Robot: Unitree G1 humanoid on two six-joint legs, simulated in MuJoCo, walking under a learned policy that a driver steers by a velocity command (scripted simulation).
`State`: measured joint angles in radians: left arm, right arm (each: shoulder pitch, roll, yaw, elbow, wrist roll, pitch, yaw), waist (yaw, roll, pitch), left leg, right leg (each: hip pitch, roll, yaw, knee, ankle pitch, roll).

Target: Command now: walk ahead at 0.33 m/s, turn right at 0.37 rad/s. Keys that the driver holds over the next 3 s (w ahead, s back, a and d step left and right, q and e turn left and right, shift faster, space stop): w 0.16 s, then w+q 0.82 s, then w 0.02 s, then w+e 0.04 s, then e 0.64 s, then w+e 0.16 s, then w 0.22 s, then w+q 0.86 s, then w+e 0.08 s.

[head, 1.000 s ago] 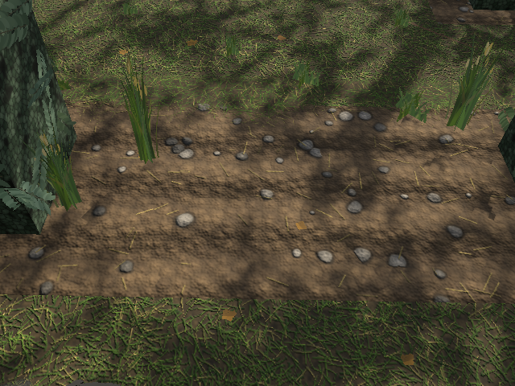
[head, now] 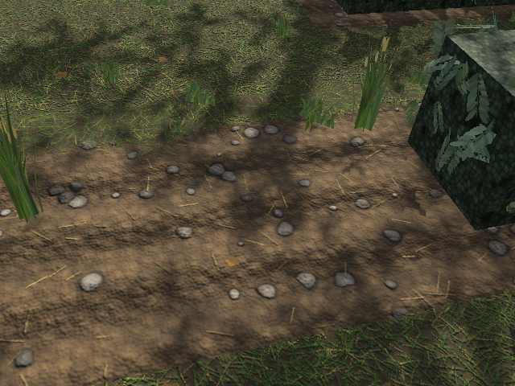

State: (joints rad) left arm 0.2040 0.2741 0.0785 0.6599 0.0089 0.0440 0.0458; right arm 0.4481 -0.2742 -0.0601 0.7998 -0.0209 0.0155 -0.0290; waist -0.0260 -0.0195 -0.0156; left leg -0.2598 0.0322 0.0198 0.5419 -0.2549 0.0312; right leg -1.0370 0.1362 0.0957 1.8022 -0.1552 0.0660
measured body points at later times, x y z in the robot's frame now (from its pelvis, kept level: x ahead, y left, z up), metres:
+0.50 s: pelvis +0.14 -0.08 +0.00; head +0.15 -0.10 +0.45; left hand +0.25 +0.18 -0.10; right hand +0.18 -0.35 -0.14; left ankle +0.08 +0.08 -0.64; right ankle +0.13 -0.19 -0.74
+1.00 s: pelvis +0.39 -0.01 -0.01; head +0.43 +0.00 +0.43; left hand +0.36 +0.27 -0.14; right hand +0.64 -0.19 -0.11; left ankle +0.43 +0.06 -0.74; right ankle +0.31 -0.20 -0.63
